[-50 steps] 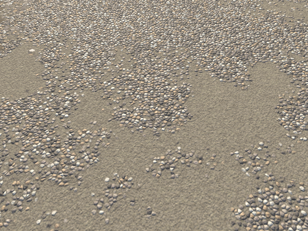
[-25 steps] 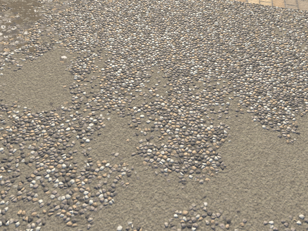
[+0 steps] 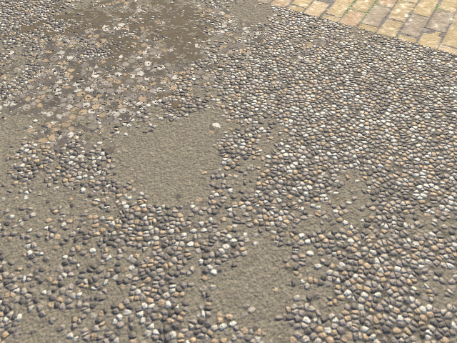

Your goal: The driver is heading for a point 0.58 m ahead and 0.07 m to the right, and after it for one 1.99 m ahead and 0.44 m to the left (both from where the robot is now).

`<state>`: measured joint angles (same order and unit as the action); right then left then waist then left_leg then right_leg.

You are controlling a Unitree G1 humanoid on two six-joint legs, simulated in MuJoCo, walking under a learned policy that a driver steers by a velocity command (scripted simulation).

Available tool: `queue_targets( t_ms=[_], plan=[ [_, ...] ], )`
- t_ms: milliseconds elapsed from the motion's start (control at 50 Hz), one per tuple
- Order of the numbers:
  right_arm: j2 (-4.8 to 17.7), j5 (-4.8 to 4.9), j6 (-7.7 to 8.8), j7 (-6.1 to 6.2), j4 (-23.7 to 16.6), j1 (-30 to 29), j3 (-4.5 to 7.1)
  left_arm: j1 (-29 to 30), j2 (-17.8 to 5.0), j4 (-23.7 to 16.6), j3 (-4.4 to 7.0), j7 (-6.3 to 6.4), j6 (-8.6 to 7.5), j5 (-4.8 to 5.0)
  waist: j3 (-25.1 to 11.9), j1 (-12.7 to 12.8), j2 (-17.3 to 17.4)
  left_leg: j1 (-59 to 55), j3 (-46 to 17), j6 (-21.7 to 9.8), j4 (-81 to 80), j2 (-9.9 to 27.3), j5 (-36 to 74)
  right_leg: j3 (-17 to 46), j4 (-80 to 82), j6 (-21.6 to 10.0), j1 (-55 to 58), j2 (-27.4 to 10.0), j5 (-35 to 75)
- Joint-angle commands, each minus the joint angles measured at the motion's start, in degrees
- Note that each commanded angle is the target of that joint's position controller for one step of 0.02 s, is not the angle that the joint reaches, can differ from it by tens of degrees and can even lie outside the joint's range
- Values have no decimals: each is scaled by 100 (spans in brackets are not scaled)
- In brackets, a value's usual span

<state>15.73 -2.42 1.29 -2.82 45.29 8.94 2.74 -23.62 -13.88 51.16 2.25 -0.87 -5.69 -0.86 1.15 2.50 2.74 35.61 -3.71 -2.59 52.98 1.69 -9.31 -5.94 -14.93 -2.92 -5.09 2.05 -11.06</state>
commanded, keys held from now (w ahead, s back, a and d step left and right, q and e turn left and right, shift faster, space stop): w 0.50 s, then w+e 0.30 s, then w+q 0.20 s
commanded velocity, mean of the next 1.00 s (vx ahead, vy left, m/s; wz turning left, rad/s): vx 0.50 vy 0.00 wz -0.04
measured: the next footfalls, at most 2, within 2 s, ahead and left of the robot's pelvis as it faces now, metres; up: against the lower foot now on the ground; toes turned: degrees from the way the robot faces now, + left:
left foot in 0.20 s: +0.24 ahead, +0.12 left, +0.00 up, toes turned +4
right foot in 0.76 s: +0.54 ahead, -0.07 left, +0.00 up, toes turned -9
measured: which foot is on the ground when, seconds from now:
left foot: up 0.00-0.18, down 0.20-0.78, up 0.80-1.00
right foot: down 0.00-0.22, up 0.24-0.74, down 0.76-1.00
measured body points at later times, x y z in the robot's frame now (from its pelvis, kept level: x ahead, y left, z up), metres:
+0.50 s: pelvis +0.24 +0.05 +0.00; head +0.26 +0.07 +0.45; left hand +0.35 +0.31 -0.13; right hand +0.24 -0.21 -0.13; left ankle +0.20 +0.12 -0.75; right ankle +0.34 -0.10 -0.68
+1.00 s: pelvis +0.51 -0.02 +0.00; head +0.53 -0.03 +0.45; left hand +0.58 +0.24 -0.13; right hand +0.56 -0.27 -0.14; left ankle +0.57 +0.14 -0.66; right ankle +0.50 -0.06 -0.75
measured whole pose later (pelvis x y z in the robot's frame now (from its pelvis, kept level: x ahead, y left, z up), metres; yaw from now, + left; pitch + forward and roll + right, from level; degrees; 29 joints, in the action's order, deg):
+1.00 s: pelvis +0.51 -0.02 +0.00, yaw -6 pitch -1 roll +0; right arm 13.7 -1.5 2.5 -1.3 51.6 13.4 2.1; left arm -18.0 -13.2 53.3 3.0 -0.7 -4.3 -0.9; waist 2.5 -0.2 2.1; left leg 33.3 -1.8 -2.6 62.5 5.1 -12.9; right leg -4.3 -17.0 -7.0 -6.8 6.2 -10.0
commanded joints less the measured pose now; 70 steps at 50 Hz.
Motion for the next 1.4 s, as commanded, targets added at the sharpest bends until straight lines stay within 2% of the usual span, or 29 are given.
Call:
queue_targets(
  t_ms=[20, 120, 180, 200, 220, 240, 260, 300, 320, 380, 500, 640, 700, 740, 760, 780, 800, 820, 860, 900, 1040, 1160, 1240, 1280, 1300, 1320, 1340, 1380, 1400],
  plan=[
    [0, 11, 89, -66, -451, -475, -116, 109, -641, -259, 104, -15, -82, 38, 178, -139, -756, -220, 465, 80, -983, 126, 615, 697, 743, -704, -301, -1276, 1650],
    [141, 46, 147, -2, -634, -1025, -146, -370, -865, 13, 150, 12, 19, 1, 249, 23, -834, -661, 759, -90, -1905, 10, 140, 757, 376, -666, 311, -1585, 2203],
    [263, -40, 252, 94, -289, -21, -58, -365, -879, 129, 138, 47, 127, 40, -233, -476, -658, -2152, 902, -381, -2766, -362, -31, 461, -1096, -491, 436, -1412, 3575],
    [528, -128, 312, 160, 15, 901, 47, -354, -740, 69, 83, 57, 127, 64, -839, -809, -415, -3517, 484, -571, -2785, -19, -87, 271, -2198, -358, -230, -1175, 2979],
    [1106, -233, 329, 246, 94, 1720, 196, -386, -274, -283, -54, 20, 101, 183, -1636, -1025, 621, -5174, -1682, -1065, -3046, 1661, -795, -122, -4144, -83, -1957, -613, 663],
    [1279, 21, 236, 258, 184, 1791, 279, -490, -493, -291, 37, 49, 126, 101, -1766, -904, 1070, -5270, -3331, -1456, -3712, 2291, -638, 257, -5282, -68, -3031, -45, -1873],
    [984, 137, 208, 244, 147, 1350, 212, -123, -750, -301, 127, 68, 171, 8, -952, -728, 406, -4689, -2560, -1358, -3694, 1997, -532, 674, -5554, -130, -3427, -403, -1577],
    [425, 144, 272, 204, 95, 707, 68, 140, -491, -300, 83, 1, 164, 32, -169, -372, 131, -3414, -1415, -1027, -4104, 1421, -21, 714, -5011, -122, -3094, -731, -901],
    [300, 165, 310, 216, 140, 615, 32, 93, -460, -262, 87, -22, 231, -45, -17, -215, 224, -3024, -1087, -898, -4265, 1211, 210, 699, -4788, -60, -2843, -811, -782],
    [332, 185, 428, 233, 314, 803, 48, 95, -346, -199, 92, -116, 368, -120, -13, -64, 130, -2825, -608, -939, -4523, 1001, 927, 587, -4658, 77, -2705, -804, -361],
    [361, 204, 439, 236, 677, 1417, 52, 1421, -286, -593, 67, -135, 399, -100, 332, -289, 28, -3161, -162, -981, -4754, 877, 1283, 458, -3480, 279, -3458, -903, 699],
    [417, 94, 447, 341, 994, 1857, 43, 2331, -259, -911, -10, -159, 353, -60, 561, -528, 42, -4015, 561, -760, -4561, 1143, 2110, 313, -2253, -104, -3298, -549, 889],
    [536, 73, 425, 404, 1042, 1710, 55, 2142, -297, -910, 25, -137, 317, -89, 387, -360, 120, -4326, 899, -593, -3788, 1201, 3938, -16, -1929, -413, -2660, -221, 256],
    [702, 62, 352, 425, 1040, 1606, 95, 1164, -453, -624, 134, -92, 274, -120, -238, 64, 167, -4328, 1154, -467, -2170, 1107, 5224, -248, -1623, -669, -1488, 233, -68],
    [721, 89, 327, 438, 964, 1555, 88, 267, -674, -346, 249, -59, 233, -192, -739, 434, 29, -3569, 1305, -327, -880, 973, 4459, 105, -1374, -883, -167, 125, 74],
    [406, 224, 366, 396, 637, 1605, 1, -468, -1353, -277, 456, 18, 233, -258, -1429, 601, -879, -1724, 1512, -80, 1253, 437, 2223, 2281, -1217, -1503, 1520, -1323, -270],
    [376, 216, 424, 327, 473, 1637, 38, -245, -1549, -292, 510, -10, 290, -76, -1834, 276, -1577, -125, 732, 55, 2700, -634, -1987, 4938, -313, -2133, 2285, -2305, 460],
    [479, 121, 432, 297, 483, 1336, 49, 84, -1343, -263, 468, -20, 328, 72, -1260, 171, -781, 318, 81, -42, 2787, -105, -1529, 4080, -271, -1916, 1830, -2153, 271],
    [316, 190, 471, 261, 493, 1075, 6, 631, -664, -295, 282, 5, 300, 14, -225, -136, -147, -12, 182, -74, 1975, 303, -895, 2752, 92, -1418, 303, -1773, 890],
    [169, 58, 252, 221, 623, 1286, -24, 774, -421, -204, 183, 33, 189, 11, -44, -406, -362, -659, 169, -7, 1453, 456, -756, 1925, 410, -1073, -456, -1419, 1301],
    [135, 136, 55, 110, 397, 297, 32, 167, -558, 99, 177, 55, -9, 11, 347, -192, -532, 324, 101, 20, 378, 286, 504, 694, 850, -511, -31, -1144, 2070],
    [-162, 94, 118, 78, 161, -440, -124, 29, -470, 254, 53, 237, 5, 52, 307, -24, -654, -412, 990, 6, -1532, -79, 1302, -207, 152, -238, 375, -1072, 4539],
    [141, 29, 147, 124, 365, 523, -19, 222, -725, 264, 132, 410, 131, 20, -165, -423, -947, -1311, 1138, -339, -1903, -564, 303, -263, -1406, -160, 848, -1300, 6040],
    [430, -55, 272, 181, 615, 1549, 129, 550, -849, 128, 181, 396, 193, 71, -648, -990, -633, -2538, 733, -700, -3030, -460, 1422, -392, -3568, -64, 349, -1095, 4448],
    [1038, -42, 284, 237, 561, 1657, 282, 260, -499, -119, 105, 349, 164, 62, -1211, -757, 471, -3972, -743, -1215, -2290, 1008, 4898, -506, -5456, 111, -1094, -495, 158],
    [1347, 150, 198, 257, 446, 1595, 391, -228, -290, -251, 66, 319, 230, 192, -2153, -481, 957, -5170, -2745, -2466, -2340, 2250, 6854, 269, -7027, 272, -2540, 381, -2729],
    [1141, 345, 92, 266, 288, 1283, 393, 25, -511, -186, 82, 304, 305, -9, -1992, -574, -129, -4533, -2306, -2407, -2728, 2007, 5479, 860, -6979, 275, -2694, -98, -2137],
    [527, 290, -55, 317, 154, 523, 225, 681, -562, -356, 120, 277, 353, -45, -476, -306, -486, -2869, -1632, -1843, -3426, 1353, 3277, 817, -6161, 346, -2805, -411, -1585],
    [435, 286, -89, 338, 141, 454, 200, 727, -572, -409, 134, 281, 457, -109, -256, -208, -399, -2397, -1384, -1614, -3573, 1069, 2866, 826, -5727, 398, -2612, -502, -1437]
  ],
)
